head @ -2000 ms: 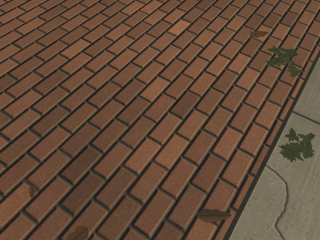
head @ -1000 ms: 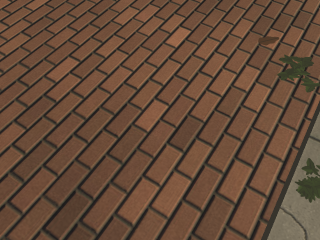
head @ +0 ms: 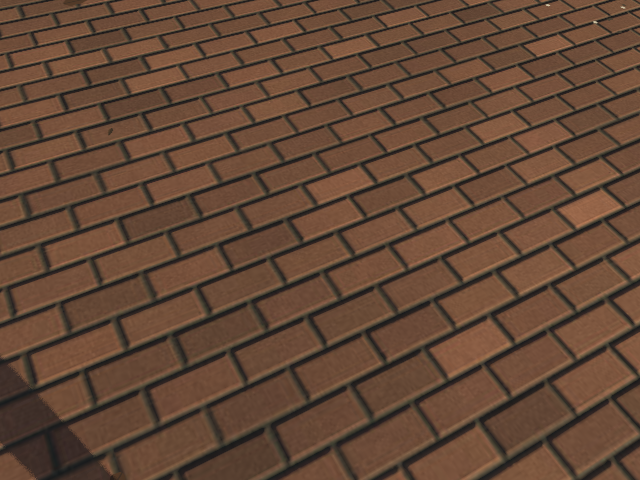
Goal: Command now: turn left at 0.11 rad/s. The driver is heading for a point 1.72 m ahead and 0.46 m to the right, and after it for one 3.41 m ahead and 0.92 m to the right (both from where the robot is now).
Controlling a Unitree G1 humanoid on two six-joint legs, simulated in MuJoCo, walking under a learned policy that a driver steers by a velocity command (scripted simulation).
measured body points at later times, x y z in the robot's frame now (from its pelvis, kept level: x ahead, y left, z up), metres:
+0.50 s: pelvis +0.00 -0.02 +0.00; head +0.00 -0.01 +0.45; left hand +0.08 +0.24 -0.14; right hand +0.10 -0.28 -0.13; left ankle +0.00 +0.08 -0.74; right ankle -0.01 -0.15 -0.74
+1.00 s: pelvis +0.10 -0.05 +0.01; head +0.12 -0.07 +0.46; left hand +0.05 +0.20 -0.13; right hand +0.26 -0.31 -0.11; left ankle +0.19 +0.10 -0.68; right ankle +0.01 -0.15 -0.74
